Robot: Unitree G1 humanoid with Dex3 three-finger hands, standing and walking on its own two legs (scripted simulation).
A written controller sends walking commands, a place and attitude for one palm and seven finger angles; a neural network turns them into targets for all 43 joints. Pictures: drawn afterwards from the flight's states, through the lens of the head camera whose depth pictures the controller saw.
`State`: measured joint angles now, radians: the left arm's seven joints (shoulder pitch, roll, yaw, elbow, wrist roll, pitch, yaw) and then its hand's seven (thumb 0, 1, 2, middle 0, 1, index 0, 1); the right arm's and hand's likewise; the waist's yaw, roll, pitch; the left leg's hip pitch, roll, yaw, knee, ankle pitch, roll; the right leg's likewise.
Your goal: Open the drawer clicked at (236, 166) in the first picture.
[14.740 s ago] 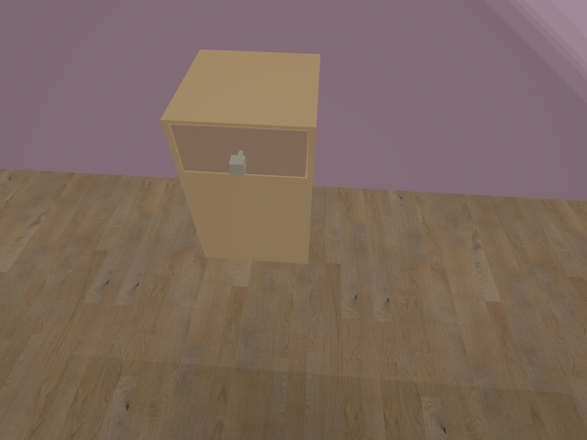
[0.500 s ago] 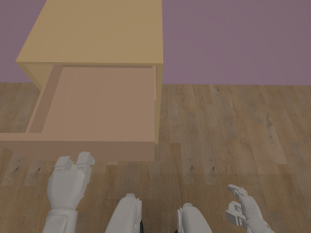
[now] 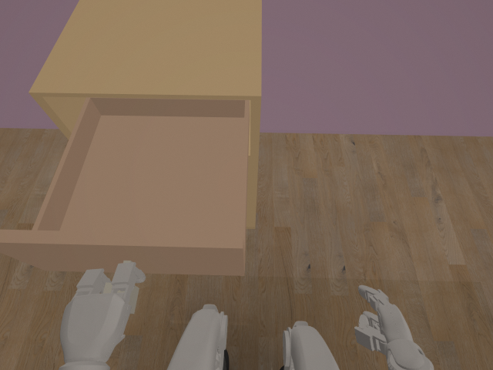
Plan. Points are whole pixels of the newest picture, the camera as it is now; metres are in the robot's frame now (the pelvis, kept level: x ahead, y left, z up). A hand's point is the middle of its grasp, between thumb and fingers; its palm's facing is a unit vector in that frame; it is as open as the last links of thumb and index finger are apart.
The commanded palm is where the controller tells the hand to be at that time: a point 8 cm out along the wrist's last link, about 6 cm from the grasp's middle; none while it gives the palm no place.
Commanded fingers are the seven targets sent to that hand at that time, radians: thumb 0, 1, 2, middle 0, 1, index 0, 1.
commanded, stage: pull the drawer open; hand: left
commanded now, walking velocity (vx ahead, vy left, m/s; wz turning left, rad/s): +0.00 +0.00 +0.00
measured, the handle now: (123, 285) +0.24 +0.23 -0.05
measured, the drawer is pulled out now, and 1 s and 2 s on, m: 0.29 0.30 0.30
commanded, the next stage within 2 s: open the thumb to release the handle in 0.30 s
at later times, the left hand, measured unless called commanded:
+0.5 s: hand (112, 332) +0.18 +0.23 -0.06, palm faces -0.11 -0.10 -0.99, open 7.9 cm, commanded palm +0.16 +0.23 -0.01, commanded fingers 0.00 0.48 0.72 -0.37 -1.30 -0.37 -1.30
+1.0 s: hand (112, 329) +0.18 +0.23 -0.06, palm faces -0.08 -0.09 -0.99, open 13.1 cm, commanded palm +0.16 +0.23 -0.01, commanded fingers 0.00 -0.50 0.30 -0.30 -1.20 -0.30 -1.20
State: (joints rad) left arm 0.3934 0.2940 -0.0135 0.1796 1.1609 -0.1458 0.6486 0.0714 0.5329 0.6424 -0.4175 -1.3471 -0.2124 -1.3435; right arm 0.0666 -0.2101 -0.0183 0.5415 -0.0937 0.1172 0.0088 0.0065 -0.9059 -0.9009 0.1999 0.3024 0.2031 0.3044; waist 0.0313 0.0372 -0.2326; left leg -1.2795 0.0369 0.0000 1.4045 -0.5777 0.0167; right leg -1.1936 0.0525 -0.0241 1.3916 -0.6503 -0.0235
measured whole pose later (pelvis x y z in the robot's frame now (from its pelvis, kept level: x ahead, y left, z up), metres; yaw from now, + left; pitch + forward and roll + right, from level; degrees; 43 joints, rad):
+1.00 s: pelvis -0.01 -0.01 +0.00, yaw +1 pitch +25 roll -2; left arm 0.36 0.31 -0.03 0.20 1.15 -0.15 0.64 0.00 -0.39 0.35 -0.33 -1.21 -0.34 -1.23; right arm 0.08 -0.22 -0.03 0.57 -0.08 0.10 -0.02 0.01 -0.91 -0.90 0.20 0.30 0.20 0.30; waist 0.05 0.06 -0.24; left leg -1.30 0.03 -0.02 1.41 -0.56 0.01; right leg -1.21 0.05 -0.04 1.41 -0.64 -0.03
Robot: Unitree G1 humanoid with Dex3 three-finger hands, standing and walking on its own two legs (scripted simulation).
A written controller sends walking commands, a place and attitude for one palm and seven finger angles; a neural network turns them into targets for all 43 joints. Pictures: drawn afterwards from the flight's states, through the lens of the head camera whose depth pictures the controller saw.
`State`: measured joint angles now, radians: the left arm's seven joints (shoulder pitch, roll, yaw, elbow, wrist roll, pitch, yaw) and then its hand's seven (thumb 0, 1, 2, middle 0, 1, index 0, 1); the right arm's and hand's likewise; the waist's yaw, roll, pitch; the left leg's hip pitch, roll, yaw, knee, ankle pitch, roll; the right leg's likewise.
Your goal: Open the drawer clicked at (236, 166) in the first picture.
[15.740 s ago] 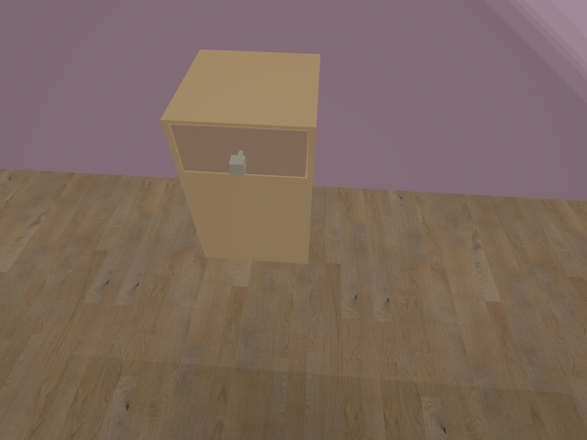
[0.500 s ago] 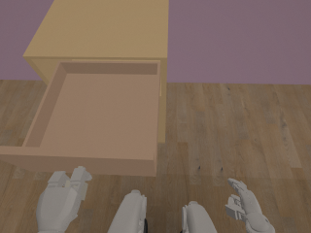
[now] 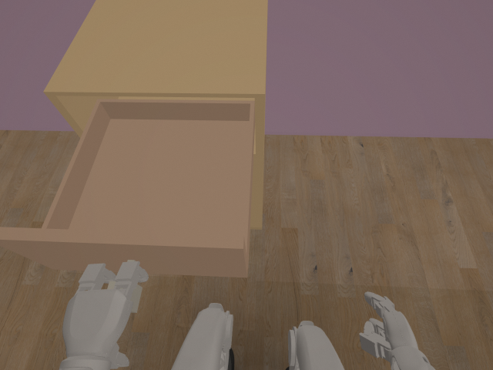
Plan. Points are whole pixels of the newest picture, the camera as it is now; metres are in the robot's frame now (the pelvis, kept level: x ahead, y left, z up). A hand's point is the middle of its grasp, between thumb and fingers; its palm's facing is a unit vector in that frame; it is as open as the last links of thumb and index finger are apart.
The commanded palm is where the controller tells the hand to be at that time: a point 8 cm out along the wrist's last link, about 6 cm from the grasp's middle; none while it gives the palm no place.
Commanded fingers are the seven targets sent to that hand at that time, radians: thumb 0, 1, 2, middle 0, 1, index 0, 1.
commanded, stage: lift the hand off the handle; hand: left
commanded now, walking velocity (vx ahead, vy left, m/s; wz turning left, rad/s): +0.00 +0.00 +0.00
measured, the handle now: (126, 284) +0.25 +0.23 -0.05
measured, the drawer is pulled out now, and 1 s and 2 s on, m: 0.30 0.30 0.30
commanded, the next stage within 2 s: none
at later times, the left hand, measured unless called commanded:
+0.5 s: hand (118, 309) +0.21 +0.24 -0.05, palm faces -0.07 -0.09 -0.99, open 13.5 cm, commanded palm +0.19 +0.24 +0.01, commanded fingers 0.00 -0.50 0.30 -0.30 -1.20 -0.30 -1.20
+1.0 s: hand (100, 306) +0.21 +0.24 -0.01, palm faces -0.05 -0.11 -0.99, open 13.7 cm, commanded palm +0.19 +0.23 +0.05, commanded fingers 0.00 -0.50 0.30 -0.30 -1.20 -0.30 -1.20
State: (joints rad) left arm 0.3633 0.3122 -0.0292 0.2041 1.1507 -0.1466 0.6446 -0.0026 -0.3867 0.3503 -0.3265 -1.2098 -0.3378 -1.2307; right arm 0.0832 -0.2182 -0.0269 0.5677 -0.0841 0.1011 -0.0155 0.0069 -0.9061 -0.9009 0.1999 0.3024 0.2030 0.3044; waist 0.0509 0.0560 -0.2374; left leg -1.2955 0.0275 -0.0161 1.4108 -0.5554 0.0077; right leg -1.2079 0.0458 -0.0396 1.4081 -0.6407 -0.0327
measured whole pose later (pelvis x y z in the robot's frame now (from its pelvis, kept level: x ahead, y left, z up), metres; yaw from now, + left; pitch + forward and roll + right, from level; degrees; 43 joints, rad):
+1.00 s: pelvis +0.01 +0.02 +0.04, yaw +0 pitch +20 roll -3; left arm 0.39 0.31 -0.09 0.13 1.11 -0.05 0.60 0.00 -0.49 0.31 -0.32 -1.20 -0.33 -1.21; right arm 0.12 -0.23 -0.02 0.52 -0.07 0.11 -0.01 0.01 -0.91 -0.90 0.20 0.30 0.20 0.30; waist 0.04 0.07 -0.21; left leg -1.09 0.02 -0.01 1.25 -0.51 0.03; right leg -1.00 0.04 -0.02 1.22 -0.58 -0.01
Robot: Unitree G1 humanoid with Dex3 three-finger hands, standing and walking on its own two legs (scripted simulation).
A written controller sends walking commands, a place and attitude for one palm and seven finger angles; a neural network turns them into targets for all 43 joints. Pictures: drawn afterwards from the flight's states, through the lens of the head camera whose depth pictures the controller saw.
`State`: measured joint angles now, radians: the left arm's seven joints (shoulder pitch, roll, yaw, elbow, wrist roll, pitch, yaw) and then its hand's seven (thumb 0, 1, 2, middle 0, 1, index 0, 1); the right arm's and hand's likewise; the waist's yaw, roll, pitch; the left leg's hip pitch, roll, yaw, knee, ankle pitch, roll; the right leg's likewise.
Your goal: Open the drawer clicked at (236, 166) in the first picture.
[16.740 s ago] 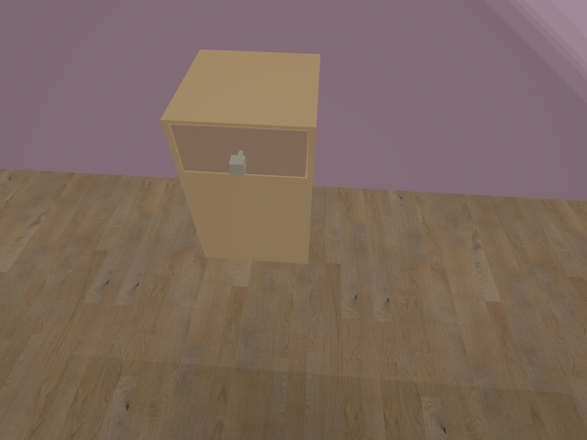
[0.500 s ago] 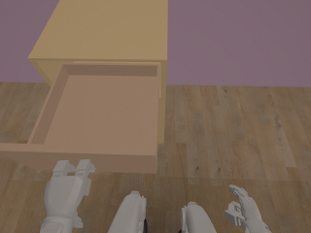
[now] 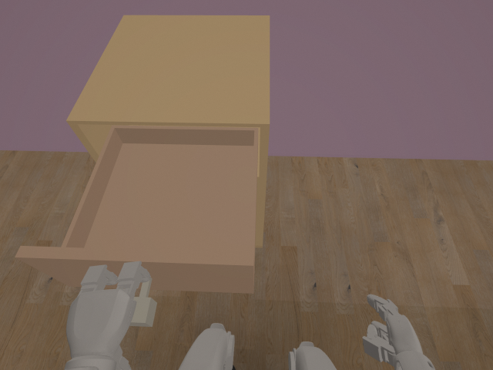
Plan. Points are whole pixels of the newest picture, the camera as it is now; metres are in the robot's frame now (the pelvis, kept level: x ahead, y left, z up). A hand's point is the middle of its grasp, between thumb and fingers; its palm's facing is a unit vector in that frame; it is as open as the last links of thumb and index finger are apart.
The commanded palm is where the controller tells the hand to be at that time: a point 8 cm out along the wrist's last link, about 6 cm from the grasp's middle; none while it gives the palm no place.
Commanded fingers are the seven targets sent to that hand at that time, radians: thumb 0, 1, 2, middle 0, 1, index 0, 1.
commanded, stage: lift the hand off the handle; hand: left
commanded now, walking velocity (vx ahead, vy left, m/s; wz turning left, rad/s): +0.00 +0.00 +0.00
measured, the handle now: (142, 299) +0.24 +0.21 -0.09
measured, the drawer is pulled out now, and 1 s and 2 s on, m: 0.30 0.30 0.30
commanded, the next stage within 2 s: draw the hand back to the body in 1.60 s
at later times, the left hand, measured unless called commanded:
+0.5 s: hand (114, 315) +0.20 +0.22 -0.01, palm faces -0.03 -0.11 -0.99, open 13.8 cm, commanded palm +0.18 +0.21 +0.05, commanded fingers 0.00 -0.50 0.30 -0.30 -1.20 -0.30 -1.20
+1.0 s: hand (99, 308) +0.20 +0.23 +0.03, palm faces -0.02 -0.12 -0.99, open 13.8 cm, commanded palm +0.18 +0.22 +0.09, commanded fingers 0.00 -0.50 0.30 -0.30 -1.20 -0.30 -1.20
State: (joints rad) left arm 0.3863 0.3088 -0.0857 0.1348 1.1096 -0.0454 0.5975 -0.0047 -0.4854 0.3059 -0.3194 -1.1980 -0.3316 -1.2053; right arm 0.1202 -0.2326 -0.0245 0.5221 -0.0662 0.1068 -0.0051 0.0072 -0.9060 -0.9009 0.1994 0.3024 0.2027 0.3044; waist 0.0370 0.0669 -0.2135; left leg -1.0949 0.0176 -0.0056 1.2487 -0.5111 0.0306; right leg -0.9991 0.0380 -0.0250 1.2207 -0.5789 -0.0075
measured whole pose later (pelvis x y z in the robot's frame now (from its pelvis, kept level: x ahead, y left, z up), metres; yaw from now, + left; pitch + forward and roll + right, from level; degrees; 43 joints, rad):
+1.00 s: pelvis +0.02 +0.00 +0.04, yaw +0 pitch +13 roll -1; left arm 0.48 0.34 -0.06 0.00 1.05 -0.04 0.50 0.00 -0.49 0.31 -0.32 -1.20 -0.32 -1.20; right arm 0.17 -0.24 -0.02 0.50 -0.04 0.12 0.02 0.01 -0.91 -0.90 0.20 0.30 0.20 0.30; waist 0.04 0.07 -0.17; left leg -0.80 0.02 0.01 1.02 -0.45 0.02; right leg -0.72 0.04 0.00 1.00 -0.51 -0.01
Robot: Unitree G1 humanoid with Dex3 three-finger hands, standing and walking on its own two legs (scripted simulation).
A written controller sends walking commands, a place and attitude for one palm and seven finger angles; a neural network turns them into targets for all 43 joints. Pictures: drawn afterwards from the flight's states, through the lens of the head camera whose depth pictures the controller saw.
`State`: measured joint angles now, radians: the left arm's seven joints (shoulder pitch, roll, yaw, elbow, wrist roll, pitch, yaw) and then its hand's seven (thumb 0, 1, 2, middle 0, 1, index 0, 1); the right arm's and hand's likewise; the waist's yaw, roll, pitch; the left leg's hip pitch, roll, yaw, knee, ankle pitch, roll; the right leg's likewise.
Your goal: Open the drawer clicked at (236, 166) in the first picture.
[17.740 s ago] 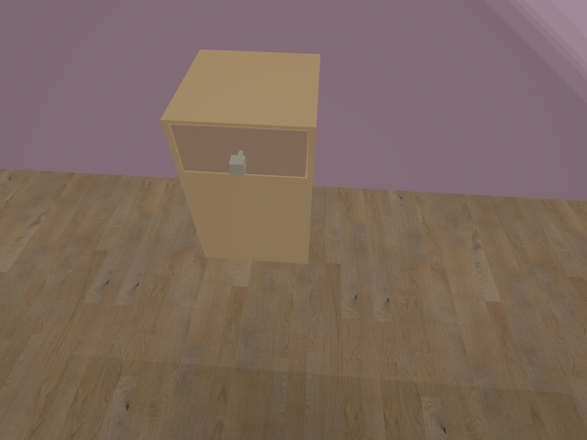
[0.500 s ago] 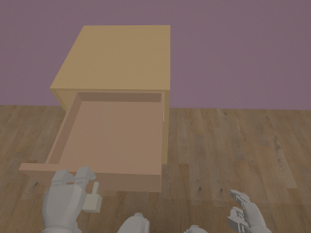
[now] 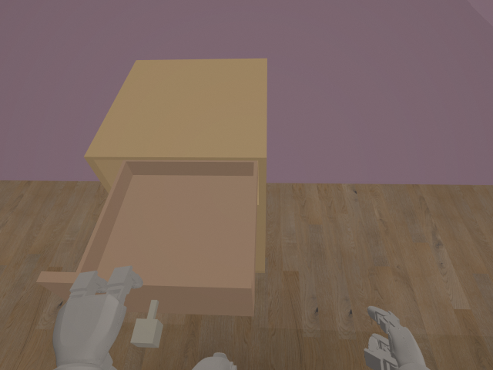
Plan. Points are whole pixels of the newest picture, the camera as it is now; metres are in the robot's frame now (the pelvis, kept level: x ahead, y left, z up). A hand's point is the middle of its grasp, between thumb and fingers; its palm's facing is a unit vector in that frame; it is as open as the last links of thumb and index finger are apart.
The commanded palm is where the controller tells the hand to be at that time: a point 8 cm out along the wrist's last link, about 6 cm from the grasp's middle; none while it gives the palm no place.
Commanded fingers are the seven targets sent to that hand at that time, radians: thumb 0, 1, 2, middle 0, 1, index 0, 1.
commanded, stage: lift the hand off the handle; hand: left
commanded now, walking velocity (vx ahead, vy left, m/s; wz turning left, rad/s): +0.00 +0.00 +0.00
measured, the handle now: (150, 321) +0.22 +0.22 -0.13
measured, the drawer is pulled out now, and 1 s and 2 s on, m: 0.30 0.30 0.30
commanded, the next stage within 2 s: draw the hand back to the body in 0.60 s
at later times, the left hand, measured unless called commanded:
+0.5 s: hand (102, 322) +0.18 +0.23 +0.03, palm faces +0.02 -0.12 -0.99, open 13.8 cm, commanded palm +0.17 +0.23 +0.08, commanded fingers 0.00 -0.50 0.30 -0.30 -1.20 -0.30 -1.20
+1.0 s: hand (75, 316) +0.18 +0.25 +0.06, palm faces +0.03 -0.10 -0.99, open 13.8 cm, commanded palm +0.16 +0.24 +0.12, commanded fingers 0.00 -0.50 0.30 -0.30 -1.20 -0.30 -1.20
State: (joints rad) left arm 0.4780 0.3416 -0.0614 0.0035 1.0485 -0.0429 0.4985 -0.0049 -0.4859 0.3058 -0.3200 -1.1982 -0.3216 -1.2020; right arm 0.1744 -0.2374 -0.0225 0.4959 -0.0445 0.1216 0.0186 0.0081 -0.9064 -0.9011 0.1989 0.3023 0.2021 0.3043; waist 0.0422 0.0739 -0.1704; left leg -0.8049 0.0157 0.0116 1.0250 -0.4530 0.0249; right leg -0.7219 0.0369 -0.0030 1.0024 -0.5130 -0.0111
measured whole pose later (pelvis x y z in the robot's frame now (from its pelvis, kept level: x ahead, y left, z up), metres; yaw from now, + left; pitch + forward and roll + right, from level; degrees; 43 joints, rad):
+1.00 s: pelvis +0.01 +0.00 +0.03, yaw +0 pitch +8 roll -1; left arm 0.57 0.40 0.01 -0.19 0.95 0.00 0.37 0.00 -0.49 0.31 -0.32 -1.20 -0.32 -1.20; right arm 0.18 -0.24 -0.02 0.51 -0.02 0.11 0.02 0.01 -0.91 -0.90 0.20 0.30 0.20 0.30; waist 0.06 0.09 -0.14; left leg -0.60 0.01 0.02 0.86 -0.41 0.03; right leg -0.53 0.03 0.01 0.85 -0.46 -0.01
